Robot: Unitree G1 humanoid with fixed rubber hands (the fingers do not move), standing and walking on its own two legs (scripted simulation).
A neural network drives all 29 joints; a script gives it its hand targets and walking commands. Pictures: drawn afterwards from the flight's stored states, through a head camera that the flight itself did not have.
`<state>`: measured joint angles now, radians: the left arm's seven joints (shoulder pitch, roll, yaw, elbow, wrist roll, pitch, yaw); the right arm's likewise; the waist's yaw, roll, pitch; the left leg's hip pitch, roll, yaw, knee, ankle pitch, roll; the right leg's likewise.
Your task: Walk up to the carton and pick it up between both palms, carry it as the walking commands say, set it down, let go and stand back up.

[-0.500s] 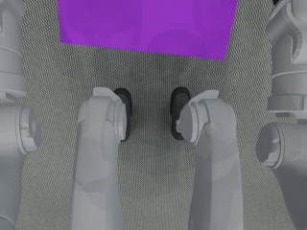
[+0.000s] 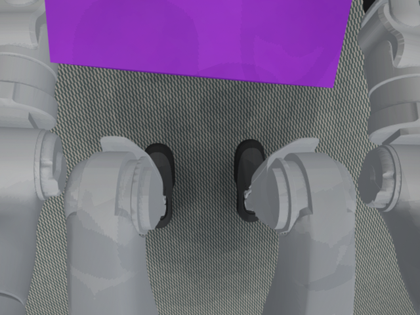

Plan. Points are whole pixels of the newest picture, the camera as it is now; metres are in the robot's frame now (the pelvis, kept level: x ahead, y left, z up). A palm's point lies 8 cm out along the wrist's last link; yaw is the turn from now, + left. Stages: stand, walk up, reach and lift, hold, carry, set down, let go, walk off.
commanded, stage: reach and lift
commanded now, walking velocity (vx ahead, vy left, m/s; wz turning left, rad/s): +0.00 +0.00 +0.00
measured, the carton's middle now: out of the picture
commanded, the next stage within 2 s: none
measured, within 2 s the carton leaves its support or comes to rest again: leaves its support in 1.60 s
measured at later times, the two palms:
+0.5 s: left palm out of the picture +0.54 +0.22 -0.16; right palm (371, 2) +0.52 -0.21 -0.15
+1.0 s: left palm out of the picture +0.54 +0.21 -0.15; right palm out of the picture +0.54 -0.18 -0.14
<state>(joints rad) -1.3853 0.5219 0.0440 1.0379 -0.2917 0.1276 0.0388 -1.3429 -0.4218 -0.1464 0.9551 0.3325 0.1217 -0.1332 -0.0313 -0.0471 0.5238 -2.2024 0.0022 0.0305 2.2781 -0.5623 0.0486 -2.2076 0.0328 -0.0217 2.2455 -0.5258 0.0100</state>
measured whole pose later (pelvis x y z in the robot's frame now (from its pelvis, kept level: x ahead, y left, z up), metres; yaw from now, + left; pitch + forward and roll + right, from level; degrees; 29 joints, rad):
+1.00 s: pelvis +0.00 +0.00 +0.02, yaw +1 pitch +28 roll -2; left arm -1.40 0.50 -0.10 1.04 -0.36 0.09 0.08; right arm -1.38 -0.37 -0.05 1.01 0.40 0.07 -0.14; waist -0.01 -0.04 0.52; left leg -2.14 -0.01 0.02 2.23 -0.58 0.04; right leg -2.14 0.03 -0.03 2.20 -0.56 0.00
